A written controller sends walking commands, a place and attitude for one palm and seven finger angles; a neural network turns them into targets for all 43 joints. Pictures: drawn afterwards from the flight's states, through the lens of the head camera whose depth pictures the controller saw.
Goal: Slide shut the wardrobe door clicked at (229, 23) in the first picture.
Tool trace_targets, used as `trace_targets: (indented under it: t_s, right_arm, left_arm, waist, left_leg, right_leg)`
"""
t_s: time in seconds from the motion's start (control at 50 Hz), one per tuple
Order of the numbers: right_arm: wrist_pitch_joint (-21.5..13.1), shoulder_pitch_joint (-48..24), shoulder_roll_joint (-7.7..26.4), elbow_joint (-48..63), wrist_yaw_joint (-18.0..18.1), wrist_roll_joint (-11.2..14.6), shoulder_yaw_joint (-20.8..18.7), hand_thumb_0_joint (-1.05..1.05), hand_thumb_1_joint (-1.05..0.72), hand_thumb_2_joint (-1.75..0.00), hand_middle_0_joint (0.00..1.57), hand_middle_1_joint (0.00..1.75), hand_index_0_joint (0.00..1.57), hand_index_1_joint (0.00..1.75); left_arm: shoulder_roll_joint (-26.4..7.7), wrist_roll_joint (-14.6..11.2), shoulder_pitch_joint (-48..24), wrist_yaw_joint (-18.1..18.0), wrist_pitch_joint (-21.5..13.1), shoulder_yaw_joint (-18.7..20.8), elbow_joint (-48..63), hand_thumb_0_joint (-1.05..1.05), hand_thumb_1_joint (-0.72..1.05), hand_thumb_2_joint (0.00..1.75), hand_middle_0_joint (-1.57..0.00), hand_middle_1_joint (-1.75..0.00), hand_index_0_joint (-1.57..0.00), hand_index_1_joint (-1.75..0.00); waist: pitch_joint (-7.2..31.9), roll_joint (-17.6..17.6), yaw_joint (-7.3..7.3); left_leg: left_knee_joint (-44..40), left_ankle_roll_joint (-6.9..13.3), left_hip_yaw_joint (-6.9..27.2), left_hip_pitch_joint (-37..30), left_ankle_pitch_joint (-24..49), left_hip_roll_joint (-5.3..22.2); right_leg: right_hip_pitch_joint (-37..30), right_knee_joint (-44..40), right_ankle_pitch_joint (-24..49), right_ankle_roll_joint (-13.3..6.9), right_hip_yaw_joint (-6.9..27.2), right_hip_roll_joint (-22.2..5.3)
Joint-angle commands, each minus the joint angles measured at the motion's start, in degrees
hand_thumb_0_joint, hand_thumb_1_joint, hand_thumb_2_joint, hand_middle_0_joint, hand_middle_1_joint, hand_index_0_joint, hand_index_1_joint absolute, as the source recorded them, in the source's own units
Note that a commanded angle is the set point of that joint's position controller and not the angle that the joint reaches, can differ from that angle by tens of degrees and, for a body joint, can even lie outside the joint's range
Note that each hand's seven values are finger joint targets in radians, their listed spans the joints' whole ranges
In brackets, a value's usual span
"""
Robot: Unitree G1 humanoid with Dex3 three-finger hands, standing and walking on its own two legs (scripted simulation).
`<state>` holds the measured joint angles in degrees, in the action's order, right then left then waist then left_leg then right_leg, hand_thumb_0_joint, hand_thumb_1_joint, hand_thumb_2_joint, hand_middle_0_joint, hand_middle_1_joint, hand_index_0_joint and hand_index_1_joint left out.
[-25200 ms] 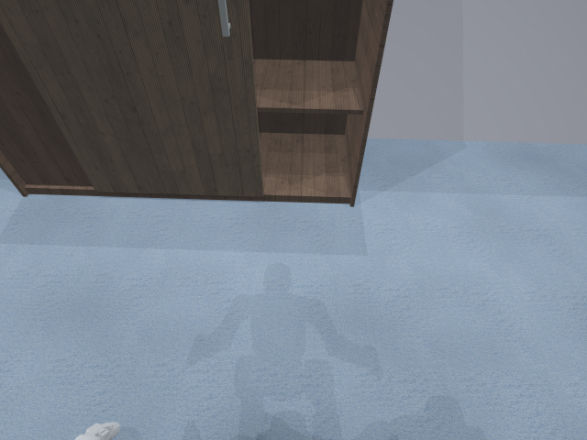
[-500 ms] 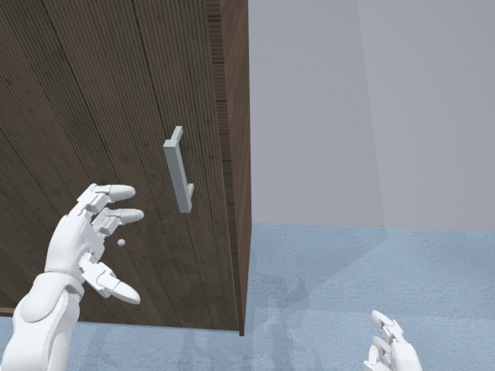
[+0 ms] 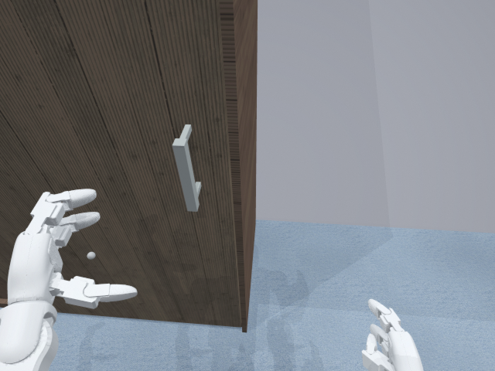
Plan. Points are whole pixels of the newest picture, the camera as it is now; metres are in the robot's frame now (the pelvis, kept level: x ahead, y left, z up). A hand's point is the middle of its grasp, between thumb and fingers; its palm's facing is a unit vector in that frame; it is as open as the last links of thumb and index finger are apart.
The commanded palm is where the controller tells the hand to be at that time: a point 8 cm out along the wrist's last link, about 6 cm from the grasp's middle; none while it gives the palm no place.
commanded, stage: draw the hand back to the body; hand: left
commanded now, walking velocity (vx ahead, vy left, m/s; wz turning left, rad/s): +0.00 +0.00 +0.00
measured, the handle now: (190, 170) +0.42 +0.16 +0.12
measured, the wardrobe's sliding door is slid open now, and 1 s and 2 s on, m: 0.00 0.00 0.00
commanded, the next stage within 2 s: step back with the hand held close in 0.90 s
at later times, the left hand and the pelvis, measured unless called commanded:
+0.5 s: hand (62, 247) +0.21 +0.27 +0.16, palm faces +0.43 -0.83 -0.36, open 9.0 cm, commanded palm +0.16 +0.31 +0.18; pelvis +0.02 +0.01 +0.00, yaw -1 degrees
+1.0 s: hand (54, 256) +0.19 +0.26 +0.17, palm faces +0.46 -0.82 -0.35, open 7.4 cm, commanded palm +0.15 +0.30 +0.18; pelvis +0.01 +0.01 +0.01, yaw -1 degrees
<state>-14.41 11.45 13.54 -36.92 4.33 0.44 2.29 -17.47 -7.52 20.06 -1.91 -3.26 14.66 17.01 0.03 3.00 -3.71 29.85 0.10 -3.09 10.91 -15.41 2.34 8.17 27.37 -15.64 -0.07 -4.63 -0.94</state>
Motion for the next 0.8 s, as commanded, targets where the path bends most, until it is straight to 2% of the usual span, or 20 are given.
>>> trace_targets:
  t_s: [0.0, 0.02, 0.04, 0.08, 0.12, 0.18, 0.26, 0.3, 0.32, 0.36, 0.42, 0.48, 0.5, 0.58, 0.6, 0.66, 0.7, 0.76, 0.78]
  right_arm:
    - [-0.9, -7.0, 5.8, 8.9, 0.4, -0.2, -3.0, 0.00, -0.90, -0.90, 0.20, 0.30, 0.20, 0.30]
    - [-0.6, -7.1, 5.8, 8.8, 0.5, -0.1, -3.1, 0.00, -0.90, -0.90, 0.20, 0.30, 0.20, 0.30]
    - [-0.2, -7.3, 5.6, 8.8, 0.5, -0.2, -3.0, 0.00, -0.90, -0.90, 0.20, 0.30, 0.20, 0.30]
    - [0.3, -7.5, 5.7, 8.7, 0.5, -0.3, -3.1, 0.00, -0.90, -0.90, 0.20, 0.30, 0.20, 0.30]
    - [0.6, -7.5, 5.5, 8.7, 0.3, -0.4, -3.2, 0.00, -0.90, -0.90, 0.20, 0.30, 0.20, 0.30]
    - [1.2, -7.5, 5.7, 8.9, 0.0, -0.4, -3.3, 0.00, -0.90, -0.90, 0.20, 0.30, 0.20, 0.30]
    - [2.2, -7.4, 5.6, 9.2, -0.3, -0.4, -3.5, 0.00, -0.90, -0.90, 0.20, 0.30, 0.20, 0.30]
    - [2.4, -7.3, 5.4, 9.2, -0.3, -0.4, -3.5, 0.00, -0.90, -0.90, 0.20, 0.30, 0.20, 0.30]
    - [2.5, -7.3, 5.4, 9.3, -0.3, -0.4, -3.5, 0.00, -0.90, -0.90, 0.20, 0.30, 0.20, 0.30]
    - [2.9, -7.3, 5.3, 9.6, -0.4, -0.3, -3.7, 0.00, -0.90, -0.90, 0.20, 0.30, 0.20, 0.30]
    - [3.0, -7.3, 5.3, 9.6, -0.2, -0.3, -3.8, 0.00, -0.90, -0.90, 0.20, 0.30, 0.20, 0.30]
    - [3.0, -7.2, 5.3, 9.5, -0.1, -0.3, -3.8, 0.00, -0.90, -0.90, 0.20, 0.30, 0.20, 0.30]
    - [3.1, -7.2, 5.3, 9.5, -0.1, -0.3, -3.9, 0.00, -0.90, -0.90, 0.20, 0.30, 0.20, 0.30]
    - [3.2, -7.4, 5.5, 9.4, -0.1, -0.2, -4.0, 0.00, -0.90, -0.90, 0.20, 0.30, 0.20, 0.30]
    - [3.3, -7.3, 5.5, 9.3, 0.0, -0.4, -4.0, 0.00, -0.90, -0.90, 0.20, 0.30, 0.20, 0.30]
    - [3.3, -7.5, 5.4, 9.4, 0.0, -0.4, -3.9, 0.00, -0.90, -0.90, 0.20, 0.30, 0.20, 0.30]
    - [3.4, -7.7, 5.2, 9.3, 0.1, -0.4, -3.8, 0.00, -0.90, -0.90, 0.20, 0.30, 0.20, 0.30]
    - [3.2, -7.9, 5.2, 9.4, 0.2, -0.4, -3.9, 0.00, -0.90, -0.90, 0.20, 0.30, 0.20, 0.30]
    - [3.1, -7.9, 5.2, 9.4, 0.2, -0.4, -3.9, 0.00, -0.90, -0.90, 0.20, 0.30, 0.20, 0.30]
  left_arm:
    - [-11.1, 2.3, -7.4, -3.9, -5.6, 5.4, 13.1, 0.00, -0.01, 0.46, -0.23, -0.83, -0.23, -0.83]
    - [-11.5, 2.4, -7.3, -4.2, -5.8, 6.1, 13.1, 0.00, 0.03, 0.48, -0.23, -0.81, -0.23, -0.81]
    - [-11.3, 2.6, -7.2, -4.4, -5.9, 6.0, 13.4, 0.00, 0.07, 0.50, -0.23, -0.79, -0.23, -0.79]
    - [-11.6, 3.0, -7.8, -4.7, -6.1, 6.1, 14.4, 0.00, 0.14, 0.53, -0.23, -0.75, -0.23, -0.75]
    - [-10.8, 3.1, -5.7, -4.8, -6.3, 6.0, 15.0, 0.00, 0.21, 0.57, -0.22, -0.70, -0.22, -0.70]
    - [-10.9, 3.1, -3.4, -4.8, -6.0, 6.4, 14.7, 0.00, 0.32, 0.62, -0.22, -0.64, -0.22, -0.64]
    - [-11.2, 3.0, -1.4, -4.7, -5.8, 7.7, 15.6, 0.00, 0.47, 0.69, -0.22, -0.55, -0.22, -0.55]
    - [-11.5, 3.0, -0.9, -4.8, -5.7, 8.3, 16.2, 0.00, 0.54, 0.73, -0.21, -0.51, -0.21, -0.51]
    - [-12.1, 2.9, -0.3, -4.9, -5.8, 9.2, 16.3, 0.00, 0.57, 0.74, -0.21, -0.49, -0.21, -0.49]
    - [-12.3, 2.8, 0.9, -4.9, -5.8, 10.0, 16.7, 0.00, 0.65, 0.78, -0.21, -0.45, -0.21, -0.45]
    - [-13.0, 2.8, 1.1, -5.0, -5.9, 10.8, 17.8, 0.00, 0.75, 0.83, -0.21, -0.38, -0.21, -0.38]
    - [-12.9, 2.7, 1.7, -5.0, -5.7, 11.1, 17.7, 0.00, 0.86, 0.88, -0.20, -0.32, -0.20, -0.32]
    - [-12.8, 2.6, 1.8, -5.1, -5.8, 11.2, 18.1, 0.00, 0.90, 0.90, -0.20, -0.30, -0.20, -0.30]
    - [-11.9, 2.8, 1.2, -5.1, -5.5, 10.1, 16.8, 0.00, 0.90, 0.90, -0.20, -0.30, -0.20, -0.30]
    - [-11.9, 2.8, 0.7, -5.1, -5.6, 10.0, 17.4, 0.00, 0.90, 0.90, -0.20, -0.30, -0.20, -0.30]
    - [-12.3, 2.8, 0.3, -5.2, -5.6, 10.3, 17.7, 0.00, 0.90, 0.90, -0.20, -0.30, -0.20, -0.30]
    - [-12.1, 2.8, -0.1, -5.2, -5.6, 10.2, 17.4, 0.00, 0.90, 0.90, -0.20, -0.30, -0.20, -0.30]
    - [-12.9, 2.8, 0.3, -5.4, -5.9, 10.9, 18.1, 0.00, 0.90, 0.90, -0.20, -0.30, -0.20, -0.30]
    - [-13.2, 2.9, 0.2, -5.4, -5.9, 11.1, 18.2, 0.00, 0.90, 0.90, -0.20, -0.30, -0.20, -0.30]
  waist:
    - [3.5, -0.7, 0.30]
    - [3.7, -1.2, 0.27]
    - [3.8, 0.4, 0.18]
    - [4.0, 0.2, 0.20]
    - [4.9, 1.7, -0.01]
    - [3.8, -0.5, -0.34]
    - [3.6, 0.0, -0.45]
    - [3.1, 1.9, -0.50]
    - [3.3, -0.1, -0.68]
    - [4.2, -0.3, -0.79]
    - [3.9, 1.0, -0.81]
    - [2.8, 0.6, -0.76]
    - [3.0, 1.7, -0.64]
    - [1.5, -0.8, -0.44]
    - [2.3, 0.3, -0.32]
    - [2.8, 0.1, -0.52]
    - [1.3, 1.3, -0.46]
    - [2.8, 0.1, -0.71]
    - [2.5, 1.0, -0.80]
  left_leg:
    - [-6.7, 1.2, 2.0, -4.0, 5.6, -0.5]
    - [-6.9, 1.2, 2.0, -4.3, 6.1, -0.4]
    - [-7.0, 1.2, 1.9, -4.6, 6.9, -0.5]
    - [-7.5, 1.1, 2.3, -5.3, 8.0, -0.4]
    - [-7.5, 1.0, 2.2, -6.4, 10.5, -0.3]
    - [-8.0, 0.7, 2.7, -5.7, 11.9, 0.0]
    - [-7.8, 0.6, 2.4, -6.1, 14.7, 0.1]
    - [-8.0, 0.3, 2.4, -6.0, 14.4, 0.2]
    - [-7.9, 0.4, 2.5, -5.8, 14.8, 0.1]
    - [-7.6, 0.5, 2.3, -6.1, 15.9, 0.1]
    - [-7.4, 0.5, 1.9, -6.3, 15.9, 0.1]
    - [-7.5, 0.4, 1.9, -6.0, 15.6, 0.2]
    - [-7.5, 0.4, 1.8, -6.1, 15.2, 0.1]
    - [-7.6, 0.6, 1.8, -6.1, 14.5, 0.2]
    - [-7.6, 0.7, 1.7, -6.3, 14.1, 0.0]
    - [-7.8, 0.7, 1.8, -6.4, 13.3, -0.2]
    - [-8.2, 0.6, 1.9, -5.8, 11.7, -0.1]
    - [-8.1, 0.7, 1.8, -6.4, 11.4, -0.3]
    - [-8.2, 0.6, 2.0, -6.1, 11.2, -0.2]
  right_leg:
    - [1.2, -7.0, 5.1, -0.4, 3.0, -0.5]
    - [0.7, -7.1, 5.5, -0.5, 3.0, -0.5]
    - [0.3, -7.0, 6.2, -0.5, 3.0, -0.5]
    - [-0.6, -7.0, 7.3, -0.6, 2.8, -0.3]
    - [-1.3, -6.4, 9.7, -0.7, 2.7, -0.3]
    - [-2.1, -6.1, 10.5, -0.7, 2.3, 0.0]
    - [-2.3, -5.8, 12.9, -0.7, 2.3, 0.0]
    - [-2.4, -6.0, 12.5, -0.7, 2.4, 0.0]
    - [-2.8, -5.9, 13.2, -0.7, 2.1, 0.1]
    - [-3.2, -5.8, 14.1, -0.7, 2.3, 0.1]
    - [-3.0, -6.1, 14.4, -0.7, 2.5, 0.0]
    - [-2.7, -6.4, 14.2, -0.6, 2.3, 0.1]
    - [-2.6, -6.5, 13.9, -0.6, 2.5, 0.0]
    - [-1.8, -7.1, 13.3, -0.5, 2.4, 0.1]
    - [-2.0, -7.1, 13.0, -0.5, 2.6, 0.1]
    - [-2.2, -7.2, 12.3, -0.5, 2.5, 0.0]
    - [-1.8, -7.8, 10.7, -0.6, 2.6, 0.1]
    - [-2.4, -7.9, 10.6, -0.6, 2.7, 0.1]
    - [-2.7, -8.0, 10.3, -0.7, 2.7, 0.1]
